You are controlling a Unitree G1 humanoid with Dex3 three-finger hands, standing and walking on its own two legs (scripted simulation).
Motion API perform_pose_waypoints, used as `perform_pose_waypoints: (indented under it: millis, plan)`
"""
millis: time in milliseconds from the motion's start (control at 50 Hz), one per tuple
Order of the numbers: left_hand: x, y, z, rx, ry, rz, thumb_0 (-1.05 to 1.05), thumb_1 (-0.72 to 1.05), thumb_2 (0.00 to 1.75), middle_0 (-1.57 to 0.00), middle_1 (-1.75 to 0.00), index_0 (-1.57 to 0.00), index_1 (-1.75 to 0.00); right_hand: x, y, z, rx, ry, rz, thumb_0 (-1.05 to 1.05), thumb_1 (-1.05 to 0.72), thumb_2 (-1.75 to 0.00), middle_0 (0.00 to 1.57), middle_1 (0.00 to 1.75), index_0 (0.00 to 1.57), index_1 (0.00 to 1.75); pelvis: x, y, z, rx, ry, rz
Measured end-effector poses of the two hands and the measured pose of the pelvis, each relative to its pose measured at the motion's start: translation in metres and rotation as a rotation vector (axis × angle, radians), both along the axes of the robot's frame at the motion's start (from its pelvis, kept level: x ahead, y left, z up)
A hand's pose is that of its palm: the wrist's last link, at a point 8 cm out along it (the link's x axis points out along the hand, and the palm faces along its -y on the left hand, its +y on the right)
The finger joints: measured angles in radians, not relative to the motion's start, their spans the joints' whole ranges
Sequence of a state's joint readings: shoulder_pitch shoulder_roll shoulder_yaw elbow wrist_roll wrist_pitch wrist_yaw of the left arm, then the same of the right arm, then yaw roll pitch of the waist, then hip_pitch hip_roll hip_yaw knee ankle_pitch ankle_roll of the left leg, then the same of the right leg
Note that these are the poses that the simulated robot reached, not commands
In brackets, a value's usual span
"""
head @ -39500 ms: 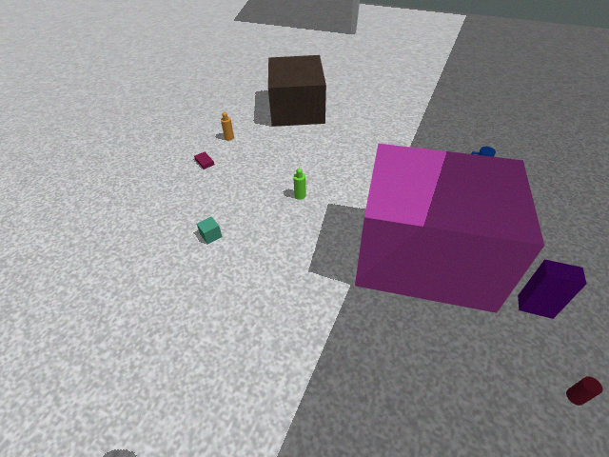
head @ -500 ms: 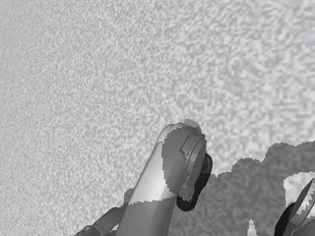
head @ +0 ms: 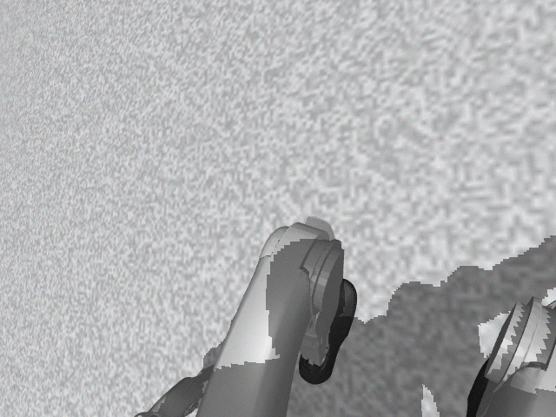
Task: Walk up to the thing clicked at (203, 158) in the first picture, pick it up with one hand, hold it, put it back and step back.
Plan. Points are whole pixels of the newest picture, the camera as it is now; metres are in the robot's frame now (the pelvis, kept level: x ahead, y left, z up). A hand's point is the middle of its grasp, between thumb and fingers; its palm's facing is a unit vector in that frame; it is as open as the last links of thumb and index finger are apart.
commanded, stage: settle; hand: right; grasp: from above
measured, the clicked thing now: out of the picture +0.46 -0.36 -0.28
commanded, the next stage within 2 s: lift in 0.48 s
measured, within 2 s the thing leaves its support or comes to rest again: neither
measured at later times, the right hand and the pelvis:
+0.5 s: hand out of the picture +0.44 -0.35 -0.16, palm faces -0.43 +0.17 -0.89, open 9.1 cm; pelvis +0.00 +0.01 +0.01, yaw -5 degrees
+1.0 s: hand out of the picture +0.41 -0.36 -0.08, palm faces -0.44 +0.19 -0.88, open 9.1 cm; pelvis -0.01 +0.01 +0.05, yaw -8 degrees
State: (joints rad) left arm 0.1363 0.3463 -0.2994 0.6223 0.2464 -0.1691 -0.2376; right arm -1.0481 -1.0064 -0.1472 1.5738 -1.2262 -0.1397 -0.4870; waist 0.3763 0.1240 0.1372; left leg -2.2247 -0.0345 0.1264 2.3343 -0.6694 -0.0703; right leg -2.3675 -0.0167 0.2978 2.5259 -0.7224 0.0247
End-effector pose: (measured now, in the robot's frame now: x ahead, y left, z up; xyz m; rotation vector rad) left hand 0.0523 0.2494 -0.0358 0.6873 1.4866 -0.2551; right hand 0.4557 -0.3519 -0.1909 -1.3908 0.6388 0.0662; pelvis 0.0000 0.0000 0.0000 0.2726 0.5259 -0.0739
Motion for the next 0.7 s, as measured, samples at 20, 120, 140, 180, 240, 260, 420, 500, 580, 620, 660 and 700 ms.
perform_pose_waypoints:
  millis: [20,120,140,180,240,260,420,500,580,620,660,700]
  plan:
    - [0.002,0.002,-0.001,-0.001,-0.005,0.004,0.00,0.90,0.90,-0.20,-0.30,-0.20,-0.30,0.000,-0.001,0.004,-0.002,-0.007,0.002,0.00,-0.16,-0.29,0.79,0.37,0.82,0.33,0.000,0.000,0.000,-0.002,0.004,-0.002]
    - [0.017,0.010,-0.006,-0.007,-0.051,0.030,0.00,0.90,0.90,-0.20,-0.30,-0.20,-0.30,0.000,-0.008,0.027,-0.019,-0.030,0.005,0.00,-0.15,-0.26,0.80,0.36,0.84,0.32,0.002,0.001,0.000,-0.015,0.024,-0.012]
    - [0.020,0.011,-0.007,-0.010,-0.060,0.035,0.00,0.90,0.90,-0.20,-0.30,-0.20,-0.30,0.000,-0.009,0.032,-0.022,-0.032,0.004,0.00,-0.16,-0.26,0.80,0.36,0.84,0.32,0.002,0.002,0.000,-0.018,0.029,-0.014]
    - [0.027,0.013,-0.011,-0.020,-0.082,0.044,0.00,0.90,0.89,-0.20,-0.30,-0.20,-0.30,0.000,-0.011,0.041,-0.028,-0.026,0.001,0.00,-0.16,-0.25,0.80,0.36,0.84,0.32,0.002,0.002,0.001,-0.026,0.036,-0.017]
    - [0.036,0.015,-0.016,-0.035,-0.111,0.055,0.00,0.90,0.89,-0.20,-0.30,-0.20,-0.30,-0.002,-0.012,0.053,-0.037,-0.008,0.001,0.00,-0.16,-0.25,0.81,0.35,0.85,0.31,0.002,0.003,0.002,-0.036,0.045,-0.022]
    - [0.039,0.015,-0.018,-0.041,-0.120,0.058,0.00,0.90,0.89,-0.20,-0.30,-0.20,-0.30,-0.002,-0.011,0.057,-0.038,-0.003,0.001,0.00,-0.16,-0.24,0.81,0.35,0.85,0.31,0.002,0.003,0.003,-0.040,0.047,-0.024]
    - [0.046,0.016,-0.029,-0.071,-0.148,0.088,0.00,0.90,0.89,-0.20,-0.30,-0.20,-0.30,-0.006,-0.007,0.080,-0.030,0.022,0.012,0.00,-0.16,-0.23,0.82,0.34,0.86,0.30,-0.001,0.008,0.007,-0.068,0.053,-0.037]
    - [0.042,0.018,-0.032,-0.064,-0.148,0.109,0.00,0.90,0.89,-0.20,-0.30,-0.20,-0.30,-0.006,-0.005,0.088,-0.032,0.024,0.020,0.00,-0.15,-0.24,0.82,0.34,0.86,0.30,-0.003,0.011,0.008,-0.077,0.052,-0.041]
    - [0.035,0.021,-0.031,-0.047,-0.136,0.132,0.00,0.89,0.89,-0.20,-0.30,-0.20,-0.30,-0.005,-0.004,0.096,-0.033,0.015,0.026,0.00,-0.15,-0.25,0.82,0.34,0.86,0.31,-0.004,0.012,0.010,-0.083,0.053,-0.042]
    - [0.031,0.022,-0.031,-0.036,-0.129,0.146,0.00,0.89,0.89,-0.20,-0.30,-0.20,-0.30,-0.004,-0.004,0.100,-0.033,0.011,0.027,0.00,-0.14,-0.26,0.82,0.34,0.86,0.31,-0.004,0.012,0.010,-0.084,0.056,-0.043]
    - [0.027,0.024,-0.029,-0.025,-0.122,0.162,0.00,0.89,0.89,-0.20,-0.30,-0.20,-0.30,-0.004,-0.004,0.104,-0.032,0.011,0.025,0.00,-0.15,-0.26,0.82,0.34,0.86,0.31,-0.004,0.012,0.012,-0.085,0.059,-0.045]
    - [0.023,0.025,-0.027,-0.017,-0.115,0.179,0.00,0.89,0.89,-0.20,-0.30,-0.20,-0.30,-0.005,-0.004,0.108,-0.028,0.012,0.021,0.00,-0.15,-0.25,0.82,0.35,0.85,0.31,-0.005,0.012,0.015,-0.086,0.065,-0.047]
